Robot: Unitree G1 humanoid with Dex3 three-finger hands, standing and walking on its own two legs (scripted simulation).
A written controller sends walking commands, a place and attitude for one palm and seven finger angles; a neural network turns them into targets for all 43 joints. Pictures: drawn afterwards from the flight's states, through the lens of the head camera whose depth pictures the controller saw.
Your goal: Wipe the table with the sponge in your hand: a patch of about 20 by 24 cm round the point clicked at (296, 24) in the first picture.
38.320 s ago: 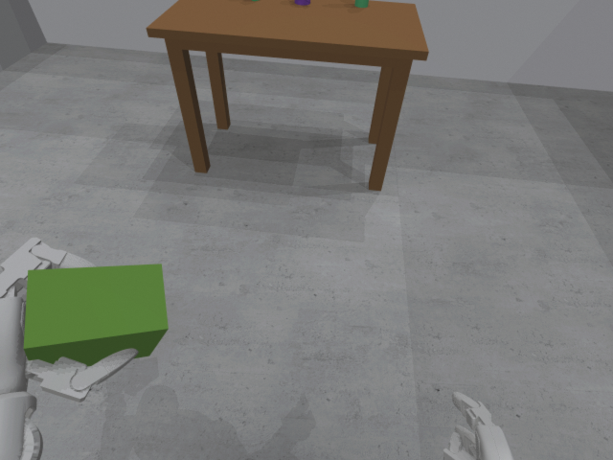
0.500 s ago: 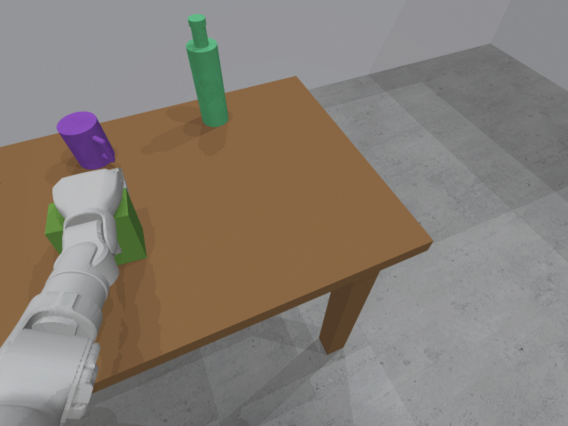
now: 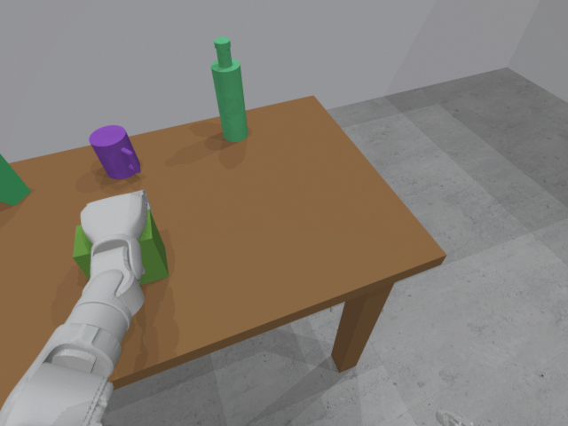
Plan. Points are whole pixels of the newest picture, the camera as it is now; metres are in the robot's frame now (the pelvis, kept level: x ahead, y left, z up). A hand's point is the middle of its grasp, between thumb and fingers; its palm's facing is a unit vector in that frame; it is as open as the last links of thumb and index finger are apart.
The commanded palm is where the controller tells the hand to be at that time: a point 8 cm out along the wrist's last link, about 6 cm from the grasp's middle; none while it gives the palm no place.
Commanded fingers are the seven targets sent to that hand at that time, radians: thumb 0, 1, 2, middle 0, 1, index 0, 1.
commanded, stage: wipe back along the middle lane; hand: left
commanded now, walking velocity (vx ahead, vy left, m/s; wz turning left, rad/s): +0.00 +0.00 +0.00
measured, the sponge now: (128, 258) +0.37 +0.29 -0.01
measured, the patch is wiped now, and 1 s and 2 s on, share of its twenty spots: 0.65 0.85 0.90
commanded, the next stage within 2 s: slide across to the third lane in 0.76 s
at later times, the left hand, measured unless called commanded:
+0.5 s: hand (130, 268) +0.33 +0.25 +0.04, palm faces +0.00 -0.04 -1.00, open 10.6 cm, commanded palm +0.29 +0.23 +0.07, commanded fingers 0.00 0.10 1.30 -1.20 -1.60 -1.20 -1.60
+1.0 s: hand (138, 296) +0.28 +0.23 +0.04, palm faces -0.01 -0.05 -1.00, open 10.6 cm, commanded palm +0.25 +0.20 +0.08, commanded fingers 0.00 0.10 1.30 -1.20 -1.60 -1.20 -1.60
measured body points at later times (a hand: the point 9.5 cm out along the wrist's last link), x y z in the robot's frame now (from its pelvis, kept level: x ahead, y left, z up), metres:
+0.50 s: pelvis +0.01 -0.01 +0.00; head +0.01 -0.03 +0.45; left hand +0.32 +0.25 +0.09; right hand +0.21 -0.23 -0.10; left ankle +0.00 +0.10 -0.73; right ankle -0.03 -0.12 -0.73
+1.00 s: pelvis -0.01 -0.02 +0.00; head -0.02 -0.05 +0.45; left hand +0.28 +0.22 +0.09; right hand +0.20 -0.24 -0.10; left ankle +0.00 +0.10 -0.73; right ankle -0.03 -0.12 -0.73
